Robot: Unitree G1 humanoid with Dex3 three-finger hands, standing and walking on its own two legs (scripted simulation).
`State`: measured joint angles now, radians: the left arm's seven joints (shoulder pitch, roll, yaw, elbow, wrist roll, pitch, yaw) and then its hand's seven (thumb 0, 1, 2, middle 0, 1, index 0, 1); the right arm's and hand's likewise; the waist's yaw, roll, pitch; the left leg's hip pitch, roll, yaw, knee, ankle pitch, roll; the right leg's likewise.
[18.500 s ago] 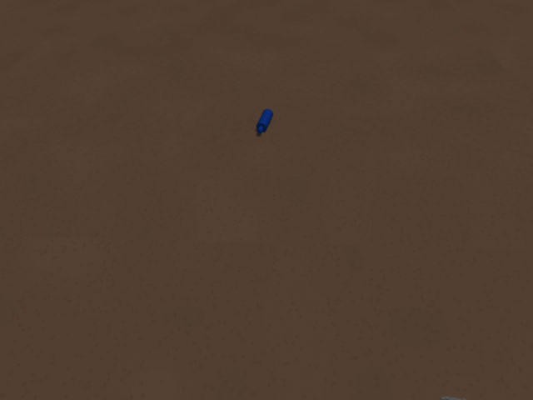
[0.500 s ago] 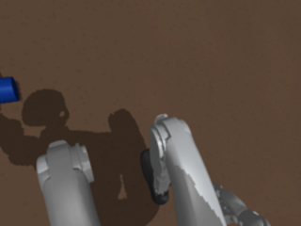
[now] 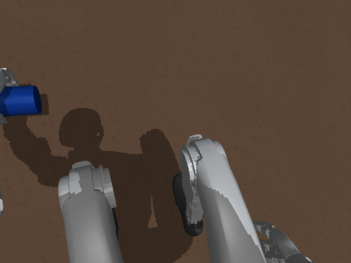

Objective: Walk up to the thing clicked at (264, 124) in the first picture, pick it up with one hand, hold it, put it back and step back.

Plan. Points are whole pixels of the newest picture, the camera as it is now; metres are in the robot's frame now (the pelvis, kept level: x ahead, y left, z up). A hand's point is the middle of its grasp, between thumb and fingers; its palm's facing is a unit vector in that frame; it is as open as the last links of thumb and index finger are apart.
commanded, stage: lift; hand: left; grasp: from above
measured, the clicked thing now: out of the picture +0.48 +0.35 -0.18
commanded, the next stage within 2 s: hold in 1.68 s
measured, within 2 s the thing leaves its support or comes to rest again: neither
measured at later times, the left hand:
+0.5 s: hand out of the picture +0.43 +0.33 -0.06, palm faces -0.48 -0.07 -0.88, open 9.3 cm
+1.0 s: hand out of the picture +0.36 +0.28 +0.16, palm faces -0.44 -0.10 -0.89, open 9.2 cm
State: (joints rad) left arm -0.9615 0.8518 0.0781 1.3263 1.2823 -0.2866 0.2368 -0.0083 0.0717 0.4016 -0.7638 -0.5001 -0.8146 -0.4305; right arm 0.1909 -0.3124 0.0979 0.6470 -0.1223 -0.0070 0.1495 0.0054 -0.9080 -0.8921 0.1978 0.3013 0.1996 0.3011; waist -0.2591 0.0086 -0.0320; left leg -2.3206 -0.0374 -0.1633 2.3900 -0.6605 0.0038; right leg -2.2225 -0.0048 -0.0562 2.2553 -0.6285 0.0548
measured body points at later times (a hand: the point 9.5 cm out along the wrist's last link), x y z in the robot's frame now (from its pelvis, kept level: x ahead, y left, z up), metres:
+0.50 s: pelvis +0.00 +0.00 +0.06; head +0.20 +0.08 +0.46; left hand +0.45 +0.33 -0.01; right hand +0.09 -0.27 -0.04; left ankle +0.08 +0.12 -0.30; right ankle +0.12 -0.14 -0.30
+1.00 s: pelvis +0.01 +0.00 +0.23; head +0.14 +0.03 +0.66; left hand +0.38 +0.28 +0.21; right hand +0.16 -0.26 +0.11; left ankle +0.08 +0.12 -0.30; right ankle +0.12 -0.14 -0.30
